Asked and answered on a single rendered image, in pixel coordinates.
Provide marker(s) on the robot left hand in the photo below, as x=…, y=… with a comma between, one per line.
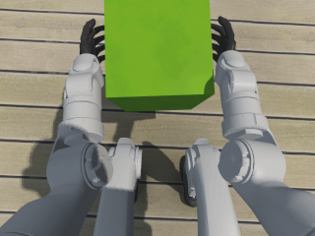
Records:
x=89, y=41

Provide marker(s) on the robot left upper arm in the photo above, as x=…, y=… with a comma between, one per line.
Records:
x=75, y=176

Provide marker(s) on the robot left shin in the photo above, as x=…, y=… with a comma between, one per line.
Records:
x=123, y=141

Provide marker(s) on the right robot forearm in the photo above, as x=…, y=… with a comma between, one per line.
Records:
x=240, y=101

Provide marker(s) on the left robot forearm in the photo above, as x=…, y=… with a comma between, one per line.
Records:
x=82, y=105

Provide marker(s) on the robot right hand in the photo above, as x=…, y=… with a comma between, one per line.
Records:
x=225, y=40

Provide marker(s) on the robot left thigh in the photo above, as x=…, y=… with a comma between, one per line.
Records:
x=115, y=214

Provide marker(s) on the robot right upper arm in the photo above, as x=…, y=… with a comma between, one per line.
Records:
x=256, y=172

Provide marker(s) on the carton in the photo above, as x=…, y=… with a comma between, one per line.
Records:
x=158, y=54

